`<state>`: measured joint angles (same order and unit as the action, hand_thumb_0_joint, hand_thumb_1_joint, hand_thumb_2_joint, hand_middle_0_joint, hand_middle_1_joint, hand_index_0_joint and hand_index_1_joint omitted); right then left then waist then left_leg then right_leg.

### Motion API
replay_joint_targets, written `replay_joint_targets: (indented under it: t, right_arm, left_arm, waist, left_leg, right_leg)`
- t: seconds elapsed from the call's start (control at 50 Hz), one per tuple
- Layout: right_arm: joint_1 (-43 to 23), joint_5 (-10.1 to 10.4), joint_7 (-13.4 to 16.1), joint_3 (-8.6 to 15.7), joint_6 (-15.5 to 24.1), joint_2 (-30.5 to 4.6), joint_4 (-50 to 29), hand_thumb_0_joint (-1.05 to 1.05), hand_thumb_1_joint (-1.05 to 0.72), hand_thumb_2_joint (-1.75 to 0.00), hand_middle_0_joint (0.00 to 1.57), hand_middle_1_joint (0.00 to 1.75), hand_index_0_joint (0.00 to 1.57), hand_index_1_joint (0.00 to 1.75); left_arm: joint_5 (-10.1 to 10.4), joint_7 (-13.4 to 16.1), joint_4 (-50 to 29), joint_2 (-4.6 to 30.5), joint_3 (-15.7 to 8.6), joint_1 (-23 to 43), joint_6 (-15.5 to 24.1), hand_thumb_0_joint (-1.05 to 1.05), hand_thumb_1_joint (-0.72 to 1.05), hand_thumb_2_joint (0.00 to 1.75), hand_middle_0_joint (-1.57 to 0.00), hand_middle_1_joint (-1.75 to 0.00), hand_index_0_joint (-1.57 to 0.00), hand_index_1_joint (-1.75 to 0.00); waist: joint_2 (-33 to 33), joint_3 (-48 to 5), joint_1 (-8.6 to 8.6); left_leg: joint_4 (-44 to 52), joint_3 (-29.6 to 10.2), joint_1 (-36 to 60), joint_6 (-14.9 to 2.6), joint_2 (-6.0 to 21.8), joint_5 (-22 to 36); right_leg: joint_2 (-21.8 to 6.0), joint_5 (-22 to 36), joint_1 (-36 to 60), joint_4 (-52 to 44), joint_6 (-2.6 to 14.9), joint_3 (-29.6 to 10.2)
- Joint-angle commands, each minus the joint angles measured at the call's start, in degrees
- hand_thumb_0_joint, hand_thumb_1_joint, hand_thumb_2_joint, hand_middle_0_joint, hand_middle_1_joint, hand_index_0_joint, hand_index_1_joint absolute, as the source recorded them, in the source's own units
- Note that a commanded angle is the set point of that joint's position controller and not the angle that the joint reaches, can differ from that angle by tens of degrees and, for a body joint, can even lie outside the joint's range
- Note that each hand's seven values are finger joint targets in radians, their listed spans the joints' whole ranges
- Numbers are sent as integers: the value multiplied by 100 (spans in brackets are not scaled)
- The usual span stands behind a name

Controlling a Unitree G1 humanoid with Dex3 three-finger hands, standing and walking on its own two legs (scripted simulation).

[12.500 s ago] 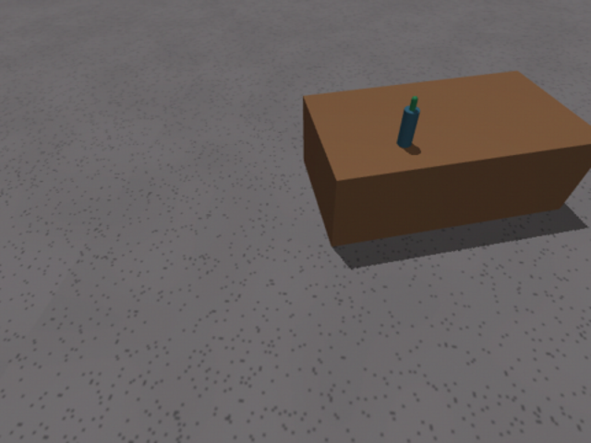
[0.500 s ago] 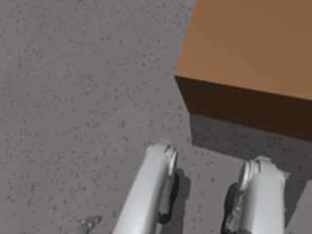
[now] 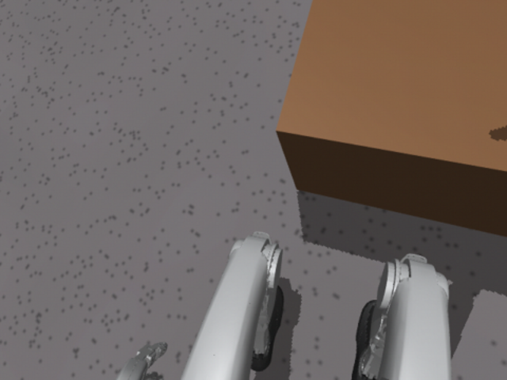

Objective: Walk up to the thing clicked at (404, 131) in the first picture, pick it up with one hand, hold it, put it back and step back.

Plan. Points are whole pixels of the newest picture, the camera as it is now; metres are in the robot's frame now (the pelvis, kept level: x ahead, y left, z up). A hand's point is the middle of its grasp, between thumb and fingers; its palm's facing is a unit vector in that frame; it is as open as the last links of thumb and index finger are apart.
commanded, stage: close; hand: right
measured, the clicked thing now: out of the picture +0.58 -0.28 +0.05
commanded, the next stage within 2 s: settle in 0.66 s
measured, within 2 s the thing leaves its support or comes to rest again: leaves its support in 0.98 s
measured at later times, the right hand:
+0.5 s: hand out of the picture +0.57 -0.28 +0.02, palm faces +0.28 +0.96 -0.04, open 9.9 cm
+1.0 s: hand out of the picture +0.56 -0.29 +0.03, palm faces +0.30 +0.95 -0.05, open 8.2 cm
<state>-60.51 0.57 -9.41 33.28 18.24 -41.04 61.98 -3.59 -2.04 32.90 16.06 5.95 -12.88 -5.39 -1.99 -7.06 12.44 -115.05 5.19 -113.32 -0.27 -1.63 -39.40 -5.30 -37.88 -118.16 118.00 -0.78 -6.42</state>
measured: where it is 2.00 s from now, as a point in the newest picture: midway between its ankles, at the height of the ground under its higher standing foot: (313, 351)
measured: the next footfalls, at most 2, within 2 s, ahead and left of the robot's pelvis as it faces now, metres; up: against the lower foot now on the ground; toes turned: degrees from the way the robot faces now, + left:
none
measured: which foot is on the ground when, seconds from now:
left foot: down 0.00-1.00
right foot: down 0.00-1.00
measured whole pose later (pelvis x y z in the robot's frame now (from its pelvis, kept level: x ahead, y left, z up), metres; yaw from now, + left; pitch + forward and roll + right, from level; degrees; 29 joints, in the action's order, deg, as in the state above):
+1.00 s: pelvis +0.00 +0.00 +0.00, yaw +0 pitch +37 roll +6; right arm -60.7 -0.3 -7.0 31.5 18.1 -39.7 59.2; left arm -3.7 -1.2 34.1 15.7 5.0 -12.5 -5.7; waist -1.0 -6.5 12.4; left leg -115.6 4.9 -113.6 -0.1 -1.4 -39.5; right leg -5.0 -37.9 -118.4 118.5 -0.8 -6.2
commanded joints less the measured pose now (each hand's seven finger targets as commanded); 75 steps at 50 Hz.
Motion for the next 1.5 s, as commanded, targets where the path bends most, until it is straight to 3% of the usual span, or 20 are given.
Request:
replay_joint_targets:
  t: [0.0, 0.06, 0.14, 0.32, 0.52, 0.54, 0.6, 0.66, 0.74, 0.82, 0.96, 1.04, 1.06, 1.16, 1.18, 1.26, 1.36, 1.42, 1.46, 1.48]
  right_arm:
    - [-2173, 103, 9, 36, 473, -1549, -1446, 0, 44, -16, 38, 26, 38, 26]
    - [-2335, 66, 33, -73, 517, -1494, -1315, 0, 41, -20, 61, 40, 60, 40]
    - [-2448, 77, 62, -34, 584, -1620, -1325, 0, 40, -22, 77, 48, 76, 48]
    - [-2509, 10, 134, -88, 553, -1597, -1183, 0, 24, -36, 97, 65, 96, 66]
    - [-2420, 69, 166, 28, 518, -1573, -1260, 0, -11, -66, 119, 93, 118, 93]
    - [-2290, 69, 192, 110, 500, -1691, -1267, 0, -17, -70, 122, 97, 121, 97]
    - [-2336, 50, 200, -42, 493, -1494, -1192, 0, -24, -89, 128, 112, 127, 112]
    - [-2226, 39, 227, 30, 515, -1566, -1199, 0, -31, -101, 133, 122, 133, 122]
    - [-2248, 21, 223, -4, 525, -1599, -1173, 0, -41, -115, 140, 135, 140, 135]
    - [-2458, -3, 214, -37, 530, -1653, -1445, 0, -45, -139, 137, 150, 141, 150]
    - [-2736, 60, 272, -100, 403, -1715, -1916, 0, -42, -148, 144, 160, 148, 160]
    - [-2704, 97, 304, -163, 286, -1552, -1897, 0, -38, -143, 144, 157, 149, 157]
    - [-2810, 78, 298, -296, 265, -1514, -1859, 0, -36, -143, 144, 157, 149, 157]
    - [-2275, 75, 274, -179, 101, -1497, -1151, 0, -38, -146, 146, 159, 151, 159]
    - [-2348, 114, 265, -200, 104, -1474, -1183, 0, -37, -148, 146, 161, 151, 161]
    - [-2336, 77, 199, -287, 96, -1423, -1057, 0, -33, -148, 145, 161, 151, 161]
    - [-2553, 114, 181, -200, 238, -1631, -1361, 0, -31, -143, 141, 157, 147, 157]
    - [-2766, 138, 209, -265, 304, -1542, -1475, 0, -33, -144, 139, 156, 144, 156]
    - [-2639, 141, 221, -250, 306, -1501, -1424, 0, -35, -143, 139, 156, 144, 156]
    - [-2664, 137, 252, -193, 314, -1631, -1531, 0, -35, -141, 139, 154, 143, 154]
  left_arm:
    - [-21, 79, -106, 1267, -531, -1213, 52, 0, 88, 91, -20, -29, -19, -30]
    - [-29, 104, -54, 1252, -542, -1189, 78, 0, 91, 88, -19, -30, -20, -29]
    - [-50, 124, -3, 1277, -535, -1166, 99, 0, 90, 88, -19, -30, -20, -29]
    - [-85, 109, -21, 1291, -496, -1205, 65, 0, 91, 88, -19, -29, -20, -28]
    - [-50, 88, -63, 1296, -496, -1243, 24, 0, 90, 88, -19, -29, -19, -29]
    - [-42, 92, -75, 1280, -503, -1262, 20, 0, 91, 87, -19, -29, -19, -28]
    - [-49, 102, -69, 1253, -501, -1220, 16, 0, 90, 87, -19, -29, -19, -29]
    - [-63, 95, -37, 1238, -498, -1204, 17, 0, 90, 87, -19, -29, -19, -29]
    - [-80, 103, -11, 1226, -468, -1183, 4, 0, 91, 85, -19, -29, -20, -28]
    - [-65, 114, -51, 1246, -514, -1183, 4, 0, 89, 88, -20, -30, -20, -29]
    - [-1, 167, -4, 1251, -574, -1189, 27, 0, 89, 88, -20, -30, -20, -30]
    - [59, 204, 23, 1231, -615, -1229, 61, 0, 90, 88, -20, -30, -20, -29]
    - [74, 213, 39, 1191, -609, -1177, 71, 0, 90, 88, -20, -30, -20, -29]
    - [124, 227, 58, 1205, -608, -1241, 122, 0, 90, 88, -20, -30, -20, -29]
    - [135, 230, 56, 1207, -608, -1199, 119, 0, 89, 88, -20, -30, -20, -29]
    - [141, 196, 32, 1165, -585, -1228, 131, 0, 89, 88, -20, -30, -20, -29]
    - [143, 177, 0, 1129, -586, -1261, 131, 0, 90, 87, -20, -30, -20, -29]
    - [145, 185, 17, 1136, -603, -1245, 153, 0, 90, 87, -20, -29, -20, -29]
    - [137, 193, 42, 1158, -619, -1297, 160, 0, 90, 87, -19, -30, -20, -29]
    - [125, 198, 27, 1144, -607, -1318, 160, 0, 90, 87, -19, -29, -20, -29]
  waist:
    - [-1347, -3981, -23]
    - [-1325, -3760, 71]
    - [-1440, -3867, 12]
    - [-1527, -4042, 25]
    - [-1232, -4098, 40]
    - [-1147, -4261, -20]
    - [-1151, -3978, 73]
    - [-1234, -4006, -33]
    - [-1281, -3794, 14]
    - [-1435, -4079, -16]
    - [-1788, -4444, -94]
    - [-1667, -4328, -49]
    - [-1643, -4269, -27]
    - [-1162, -3814, 49]
    - [-1255, -3734, -14]
    - [-1169, -3643, 29]
    - [-1300, -3942, -54]
    - [-1542, -4010, -69]
    - [-1538, -4062, -43]
    - [-1592, -4159, -115]
  left_leg:
    - [1321, 17, 2023, -144, -106, 1449]
    - [1347, 24, 1832, -158, -117, 1214]
    - [1239, 30, 1758, -164, -97, 1282]
    - [1140, 38, 1848, -158, -84, 1564]
    - [1164, 41, 2126, -126, -87, 1630]
    - [1188, 7, 2270, -112, -97, 1751]
    - [1251, -5, 2147, -120, -111, 1490]
    - [1204, -3, 2074, -132, -117, 1456]
    - [1185, 6, 1985, -131, -126, 1501]
    - [1226, 17, 2080, -145, -115, 1390]
    - [1352, 27, 2050, -190, -100, 1464]
    - [1552, 12, 2145, -187, -84, 1492]
    - [1668, -30, 2193, -190, -90, 1374]
    - [1895, -14, 2394, -140, -90, 1504]
    - [1921, -32, 2338, -164, -82, 1372]
    - [2051, -30, 2397, -155, -86, 1561]
    - [2194, -100, 2698, -163, -79, 1644]
    - [2210, -73, 2469, -193, -74, 1474]
    - [2274, -52, 2507, -188, -81, 1593]
    - [2315, -84, 2650, -190, -81, 1706]
  right_leg:
    - [118, 1216, 3036, -1255, 277, 185]
    - [115, 922, 2864, -1266, 280, 162]
    - [119, 1049, 3027, -1218, 252, 153]
    - [118, 1423, 3135, -1085, 240, 154]
    - [141, 1384, 2812, -1007, 277, 169]
    - [131, 1490, 2838, -945, 297, 205]
    - [139, 1150, 2565, -987, 306, 212]
    - [130, 1167, 2636, -989, 287, 220]
    - [114, 1194, 2597, -960, 286, 210]
    - [112, 1104, 2844, -1112, 262, 200]
    - [101, 1411, 3641, -1371, 204, 147]
    - [107, 1430, 3790, -1573, 201, 157]
    - [118, 1241, 3677, -1616, 223, 179]
    - [124, 1303, 3480, -1744, 257, 168]
    - [136, 1186, 3473, -1849, 257, 161]
    - [126, 1478, 3683, -1926, 274, 139]
    - [126, 1566, 3894, -2058, 284, 181]
    - [104, 1532, 4298, -2235, 234, 101]
    - [97, 1723, 4525, -2277, 224, 86]
    - [97, 1854, 4574, -2259, 232, 127]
